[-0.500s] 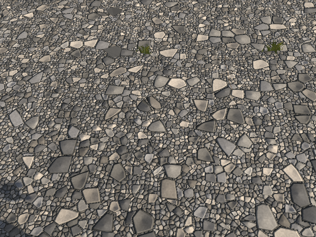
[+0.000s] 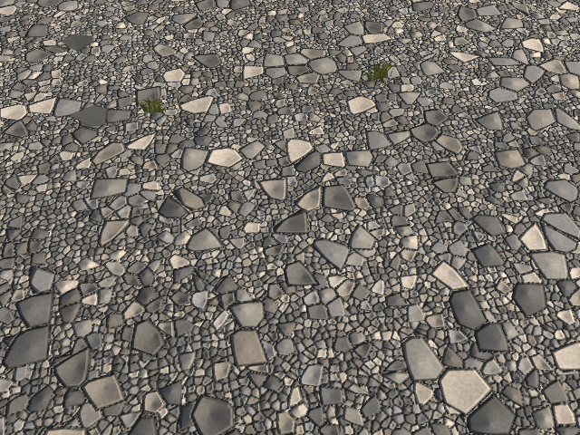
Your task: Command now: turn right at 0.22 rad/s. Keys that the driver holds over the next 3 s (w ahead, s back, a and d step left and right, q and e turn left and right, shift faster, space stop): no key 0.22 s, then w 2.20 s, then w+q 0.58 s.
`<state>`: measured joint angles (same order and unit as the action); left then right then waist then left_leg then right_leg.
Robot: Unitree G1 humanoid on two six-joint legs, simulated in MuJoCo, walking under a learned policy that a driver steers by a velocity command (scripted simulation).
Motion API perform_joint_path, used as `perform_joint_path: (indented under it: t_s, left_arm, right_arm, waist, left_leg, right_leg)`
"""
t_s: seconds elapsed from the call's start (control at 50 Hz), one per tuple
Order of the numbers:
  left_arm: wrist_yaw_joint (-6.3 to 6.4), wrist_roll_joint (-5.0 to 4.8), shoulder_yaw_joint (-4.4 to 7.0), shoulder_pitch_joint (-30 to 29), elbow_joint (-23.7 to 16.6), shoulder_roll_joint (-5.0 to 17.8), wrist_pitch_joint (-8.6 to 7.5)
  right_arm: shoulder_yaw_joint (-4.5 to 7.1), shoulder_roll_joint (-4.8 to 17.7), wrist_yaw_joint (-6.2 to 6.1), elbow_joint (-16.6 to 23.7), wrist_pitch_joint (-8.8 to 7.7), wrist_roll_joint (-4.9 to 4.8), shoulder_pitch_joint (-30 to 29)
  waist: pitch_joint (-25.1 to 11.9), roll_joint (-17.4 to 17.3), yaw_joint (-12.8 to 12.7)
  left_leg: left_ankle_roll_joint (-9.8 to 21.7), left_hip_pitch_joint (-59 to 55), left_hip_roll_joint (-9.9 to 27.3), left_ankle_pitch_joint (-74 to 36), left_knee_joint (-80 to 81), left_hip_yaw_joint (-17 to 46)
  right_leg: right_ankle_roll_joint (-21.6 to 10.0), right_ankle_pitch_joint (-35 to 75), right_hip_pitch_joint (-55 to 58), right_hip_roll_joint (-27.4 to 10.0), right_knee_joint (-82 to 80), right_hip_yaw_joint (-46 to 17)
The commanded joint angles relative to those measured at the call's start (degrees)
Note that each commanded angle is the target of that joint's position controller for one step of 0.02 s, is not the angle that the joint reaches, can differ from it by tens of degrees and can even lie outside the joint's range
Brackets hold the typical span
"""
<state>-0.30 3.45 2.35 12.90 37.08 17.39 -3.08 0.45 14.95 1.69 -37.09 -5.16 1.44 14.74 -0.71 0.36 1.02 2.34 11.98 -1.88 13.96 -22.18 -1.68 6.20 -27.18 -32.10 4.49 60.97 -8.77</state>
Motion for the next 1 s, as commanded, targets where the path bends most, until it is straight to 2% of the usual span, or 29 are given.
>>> perform_joint_path:
  t_s: [0.02, 0.08, 0.14, 0.18, 0.22, 0.3, 0.38, 0.44, 0.48, 0.5, 0.52, 0.56, 0.6, 0.64, 0.68, 0.7, 0.72, 0.76, 0.78, 0.8, 0.82, 0.84, 0.86, 0.88, 0.9, 0.92, 0.96, 0.98, 1.0]
  left_arm:
    - [0.36, 0.59, 1.87, 4.30, -1.05, 5.69, -0.52]
    - [-1.93, -1.19, 1.29, 6.18, 1.52, 3.40, -0.10]
    - [-4.50, -2.49, -0.47, 4.88, 1.62, -0.77, 0.75]
    - [-3.44, -3.99, 0.50, 4.57, 1.03, 3.85, 0.14]
    - [-2.04, -3.33, 0.47, -2.89, -2.09, 7.61, -0.81]
    - [-1.03, -2.74, 0.54, -2.79, -2.32, 6.96, -0.33]
    - [-0.02, -1.24, -1.13, 1.10, -2.34, 1.83, -1.85]
    - [-0.52, -1.54, -1.19, 4.08, -2.15, 1.01, -3.52]
    - [-0.20, -1.62, -0.18, 9.87, -0.53, 4.20, -4.38]
    - [0.00, -1.92, 1.13, 13.13, 0.21, 8.33, -4.77]
    - [0.00, -1.60, 1.48, 17.60, 0.13, 8.71, -4.91]
    - [0.05, -0.19, 0.17, 19.72, 2.69, 4.00, -4.85]
    - [0.28, -0.41, -0.91, 14.78, 2.13, 1.32, -4.03]
    - [0.61, -1.19, -0.77, 12.27, 1.54, 2.46, -2.83]
    - [-0.45, -0.13, -0.25, 11.28, 1.68, 4.80, -2.17]
    - [-0.51, 2.89, -0.07, 8.67, 0.44, 5.66, -2.02]
    - [-0.61, 3.27, 0.08, 4.40, -0.48, 6.82, -2.46]
    - [-1.03, 2.08, 0.74, -1.21, -1.67, 9.71, -3.15]
    - [-1.94, 1.49, 1.15, -3.07, -2.43, 10.31, -3.28]
    - [-3.27, 3.12, -0.23, -2.74, -1.74, 3.51, -3.36]
    - [-4.87, 3.31, -3.14, 8.25, -0.42, -8.08, -3.83]
    - [-5.10, 0.69, -2.12, 6.15, -2.61, -3.76, -4.30]
    - [-4.00, 0.66, -0.74, 2.68, -2.44, 2.04, -3.86]
    - [-2.79, 1.77, -0.44, 0.53, -1.00, 3.75, -2.48]
    - [-2.04, 3.23, -1.60, 3.89, 0.68, 2.90, -1.75]
    - [-2.27, 3.96, -2.58, 4.68, 1.54, 1.25, -0.76]
    - [-2.94, 4.82, -4.61, 2.15, 0.01, -3.06, -0.62]
    - [-3.82, 5.24, -4.72, 0.96, 0.47, -2.09, -1.57]
    - [-4.47, 4.93, -4.76, -4.36, -0.26, -2.10, -1.84]
  right_arm:
    - [1.00, 5.05, 0.93, 9.15, -1.73, -0.31, -13.13]
    - [0.38, 4.03, 1.85, 8.44, -1.90, -1.78, -11.15]
    - [0.89, 5.78, 4.74, 4.74, -0.91, -4.34, -5.74]
    - [1.49, 6.52, 6.46, 3.99, -0.35, -3.37, -6.54]
    - [2.12, 7.16, 5.31, 4.60, -0.75, -2.23, -3.19]
    - [3.68, 9.65, 2.15, 5.64, -1.06, -0.27, -7.83]
    - [3.28, 6.95, -0.20, 5.69, -1.75, -0.77, -7.17]
    - [3.56, 7.79, -0.90, 5.70, -0.22, 0.21, -9.63]
    - [3.43, 6.85, -1.09, 7.35, -0.16, 1.49, -12.26]
    - [3.25, 5.70, -0.53, 8.30, -0.48, 2.12, -13.85]
    - [3.09, 5.24, -0.01, 7.83, -1.36, 2.32, -13.81]
    - [2.88, 3.67, -0.73, 5.48, -2.35, 1.69, -11.63]
    - [2.88, 3.31, -0.69, 4.26, -2.18, 3.04, -11.11]
    - [2.13, 1.42, 0.41, 3.82, -1.48, 2.86, -13.18]
    - [1.38, -0.31, 2.21, 3.89, -1.38, 2.41, -13.23]
    - [1.32, -0.14, 3.09, 2.26, -2.15, 3.08, -7.31]
    - [2.28, 2.74, 3.20, 1.24, -2.47, 3.30, -2.24]
    - [4.38, 7.06, 2.61, -1.66, -3.07, 3.42, 10.18]
    - [4.71, 7.07, 1.94, -6.02, -3.48, 3.91, 23.30]
    - [4.78, 7.72, 1.05, -9.69, -3.84, 4.76, 36.27]
    - [3.40, 11.98, 1.68, -7.08, -4.09, 4.01, 33.37]
    - [3.33, 12.03, 2.86, -4.88, -4.72, 3.17, 24.14]
    - [1.97, 7.47, 2.89, -4.65, -4.70, 1.91, 14.37]
    - [-0.04, 1.44, 2.74, -4.94, -3.77, 2.39, 8.67]
    - [-1.85, -1.52, 2.35, -3.34, -3.11, 3.83, 3.49]
    - [-2.42, -2.20, 1.69, -3.70, -2.28, 4.80, -0.09]
    - [-2.11, -0.38, -0.65, -5.14, -3.24, 4.49, -1.49]
    - [-2.85, -2.41, -2.53, -6.04, -4.87, 4.81, 2.29]
    - [-2.96, -1.60, -3.64, -8.67, -5.49, 4.12, 10.90]
  waist:
    - [-3.17, -3.86, -6.09]
    - [-2.71, -2.98, -5.37]
    - [-0.42, -2.64, -3.59]
    - [-2.85, -4.45, -3.81]
    - [-4.56, -1.71, 0.96]
    - [3.85, -4.19, 0.42]
    - [2.57, -7.26, -0.96]
    - [2.64, -4.92, -3.38]
    - [1.87, 1.48, -5.30]
    - [2.36, 9.12, -7.00]
    - [3.05, 10.91, -10.51]
    - [5.66, 5.04, -9.10]
    - [5.53, 3.53, -6.23]
    - [5.41, 2.99, -6.27]
    - [5.29, 4.88, -5.49]
    - [4.72, 5.75, -2.93]
    - [4.09, 4.57, 0.37]
    - [1.51, 0.93, 7.65]
    - [-0.62, -3.20, 13.26]
    - [-2.96, -11.93, 17.41]
    - [-8.99, -12.72, 7.40]
    - [2.86, -10.61, 4.25]
    - [7.41, -3.59, 1.00]
    - [7.43, 5.60, -0.41]
    - [4.29, 1.23, -2.41]
    - [6.02, 0.99, -4.20]
    - [2.93, 0.23, -3.99]
    - [1.83, 1.31, -0.80]
    - [1.74, 0.06, 2.96]
  left_leg:
    - [11.60, 0.85, 14.37, -36.88, 5.99, 9.88]
    - [7.33, -1.63, 10.35, -28.49, 1.78, 4.11]
    - [4.27, -0.62, 10.93, -22.06, -4.54, 7.76]
    - [2.14, -1.24, 11.50, -20.32, -6.31, 11.67]
    - [0.97, -4.17, 7.14, -14.95, -6.55, 7.64]
    - [5.36, -0.03, 8.29, 23.13, -0.01, 9.09]
    - [12.05, -2.35, 16.54, 24.29, 6.39, 19.86]
    - [9.86, 3.28, 13.22, 17.48, 3.24, 13.37]
    - [5.48, 10.64, 6.64, 10.32, -9.83, 5.05]
    - [1.11, 21.70, 0.76, 9.85, -22.31, -0.85]
    - [-0.24, 31.82, 0.75, 19.69, -33.20, 1.81]
    - [0.63, 37.89, 4.38, 19.04, -42.55, 6.10]
    - [0.83, 35.39, 5.66, 12.14, -37.48, 3.73]
    - [-0.34, 27.16, 4.89, 7.11, -26.73, -0.18]
    - [-0.57, 14.97, 2.70, 3.74, -24.61, -3.01]
    - [0.41, 7.81, 2.54, -7.44, -34.43, -0.88]
    - [1.03, 5.25, 2.10, -8.35, -34.37, -1.19]
    - [1.01, -11.30, -2.21, -6.83, -30.72, -6.32]
    - [0.98, -24.09, -4.62, -4.23, -26.03, -8.25]
    - [6.29, -30.12, 0.02, -2.98, -17.76, 0.96]
    - [21.01, -30.06, 15.51, -26.51, -10.10, 29.18]
    - [27.67, -18.60, 24.04, -23.16, -2.40, 45.46]
    - [25.81, -10.36, 27.32, -1.81, -1.44, 46.76]
    - [21.15, -2.65, 22.41, 15.52, -0.06, 40.31]
    - [22.04, 5.35, 22.10, 13.91, -1.06, 38.89]
    - [20.82, 13.22, 19.19, 12.75, -0.43, 33.20]
    - [16.39, 21.67, 11.06, 11.18, -3.70, 19.76]
    - [13.29, 16.94, 5.54, 6.57, -9.31, 11.39]
    - [12.89, 12.05, 5.11, 7.88, -12.62, 11.10]
  right_leg:
    - [2.71, 4.99, 1.20, -3.21, 13.06, 2.97]
    - [4.45, 10.50, 5.79, -8.42, -4.34, 4.94]
    - [4.01, 13.97, 15.49, -9.61, -26.43, 9.35]
    - [1.10, 23.38, 19.63, -8.90, -30.99, 9.47]
    - [-5.37, 24.18, 15.68, -8.91, -30.43, 8.26]
    - [-8.65, -4.39, 7.04, -6.73, -34.15, 7.04]
    - [-9.73, 4.58, 11.34, -5.26, -28.59, 11.36]
    - [-11.57, 7.63, 21.92, -4.37, -32.09, 12.88]
    - [-16.78, 8.18, 29.52, -9.24, -36.36, 2.82]
    - [-23.22, 15.33, 37.95, -16.95, -41.52, -11.02]
    - [-28.04, 21.73, 43.40, -24.81, -46.17, -20.41]
    - [-25.34, 22.64, 44.29, -26.28, -46.52, -16.23]
    - [-22.01, 21.01, 40.97, -22.05, -48.60, -8.95]
    - [-19.19, 15.40, 35.87, -17.10, -51.41, -1.75]
    - [-19.40, 16.82, 25.13, -15.26, -51.75, 2.03]
    - [-18.74, 21.15, 17.87, -15.12, -47.52, 3.61]
    - [-18.84, 26.51, 14.61, -14.89, -44.61, 4.55]
    - [-17.27, 35.78, 5.96, -11.37, -27.50, 8.64]
    - [-16.50, 34.61, -3.33, -7.19, -9.64, 11.35]
    - [-14.40, 6.44, -11.75, 0.53, 19.72, 11.95]
    - [-14.35, -10.44, -15.57, 5.15, 30.66, -0.88]
    - [-12.59, -6.61, -26.44, 3.81, 35.26, -4.55]
    - [-11.01, 1.81, -31.81, -2.14, 34.87, -6.02]
    - [-11.34, 9.35, -32.84, -5.54, 29.43, -4.51]
    - [-9.14, 14.43, -26.90, -8.14, 24.06, -5.78]
    - [-8.10, 15.46, -22.73, -9.80, 18.04, -4.21]
    - [-7.91, 25.28, -10.85, -10.58, 8.66, 1.96]
    - [-7.44, 45.11, -10.74, -11.43, -4.02, 2.16]
    - [-6.14, 49.81, -13.07, -11.01, -8.48, 4.75]
